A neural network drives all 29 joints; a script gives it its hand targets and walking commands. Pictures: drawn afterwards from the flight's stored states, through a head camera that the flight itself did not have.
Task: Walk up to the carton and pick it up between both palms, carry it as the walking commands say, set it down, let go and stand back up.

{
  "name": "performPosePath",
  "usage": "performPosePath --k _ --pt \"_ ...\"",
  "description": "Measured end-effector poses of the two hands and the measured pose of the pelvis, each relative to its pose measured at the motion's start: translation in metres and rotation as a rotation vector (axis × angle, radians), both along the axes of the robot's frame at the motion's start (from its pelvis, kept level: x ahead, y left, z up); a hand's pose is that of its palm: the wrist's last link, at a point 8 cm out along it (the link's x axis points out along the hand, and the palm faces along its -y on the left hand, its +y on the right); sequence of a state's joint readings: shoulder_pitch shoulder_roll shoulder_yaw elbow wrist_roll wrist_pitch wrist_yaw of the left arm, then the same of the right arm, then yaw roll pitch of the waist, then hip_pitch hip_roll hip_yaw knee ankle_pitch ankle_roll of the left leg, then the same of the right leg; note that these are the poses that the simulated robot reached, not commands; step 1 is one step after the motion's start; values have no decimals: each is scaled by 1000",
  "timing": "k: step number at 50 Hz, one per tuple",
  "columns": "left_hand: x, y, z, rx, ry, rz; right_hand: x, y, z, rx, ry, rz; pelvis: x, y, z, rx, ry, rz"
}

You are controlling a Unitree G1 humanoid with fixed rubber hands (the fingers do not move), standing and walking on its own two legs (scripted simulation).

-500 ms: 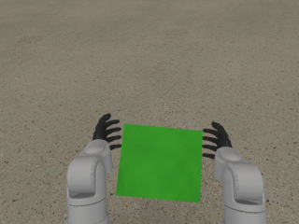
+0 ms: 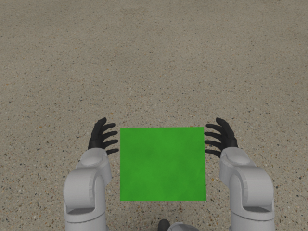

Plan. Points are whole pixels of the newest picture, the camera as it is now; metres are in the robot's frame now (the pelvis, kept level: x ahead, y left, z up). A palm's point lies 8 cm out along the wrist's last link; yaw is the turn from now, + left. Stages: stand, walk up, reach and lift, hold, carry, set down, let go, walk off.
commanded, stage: carry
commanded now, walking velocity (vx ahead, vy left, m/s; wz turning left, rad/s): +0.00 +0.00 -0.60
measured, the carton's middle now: (161, 158) +0.31 +0.02 -0.02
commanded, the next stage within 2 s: none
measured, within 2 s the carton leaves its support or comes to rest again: neither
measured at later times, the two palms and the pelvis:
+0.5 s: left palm (169, 173) +0.22 +0.01 +0.10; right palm out of the picture +0.15 -0.27 +0.09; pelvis -0.07 -0.07 +0.00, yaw -7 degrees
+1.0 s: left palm out of the picture +0.09 +0.06 +0.10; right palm out of the picture +0.13 -0.22 +0.09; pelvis -0.15 -0.11 +0.00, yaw +10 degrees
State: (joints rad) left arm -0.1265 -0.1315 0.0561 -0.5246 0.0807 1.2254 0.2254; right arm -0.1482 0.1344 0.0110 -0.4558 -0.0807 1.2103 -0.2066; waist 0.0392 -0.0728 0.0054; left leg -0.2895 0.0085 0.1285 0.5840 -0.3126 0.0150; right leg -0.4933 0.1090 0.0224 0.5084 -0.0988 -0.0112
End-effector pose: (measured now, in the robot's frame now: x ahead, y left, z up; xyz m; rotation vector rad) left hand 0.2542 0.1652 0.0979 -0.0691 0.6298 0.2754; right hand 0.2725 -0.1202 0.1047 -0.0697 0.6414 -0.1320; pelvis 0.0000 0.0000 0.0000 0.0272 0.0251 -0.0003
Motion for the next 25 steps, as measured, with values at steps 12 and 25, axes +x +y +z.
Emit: performPosePath --k 12,25 --pt "8 -88 29 32 -44 -247 -70 -81 10 1 -22 -250 -21 -21 2 -62 -9 -180" --pt "-37 -157 -3 130 79 -324 -120 -147 -19 97 47 -313 -65 -70 -5 -45 -20 -128"
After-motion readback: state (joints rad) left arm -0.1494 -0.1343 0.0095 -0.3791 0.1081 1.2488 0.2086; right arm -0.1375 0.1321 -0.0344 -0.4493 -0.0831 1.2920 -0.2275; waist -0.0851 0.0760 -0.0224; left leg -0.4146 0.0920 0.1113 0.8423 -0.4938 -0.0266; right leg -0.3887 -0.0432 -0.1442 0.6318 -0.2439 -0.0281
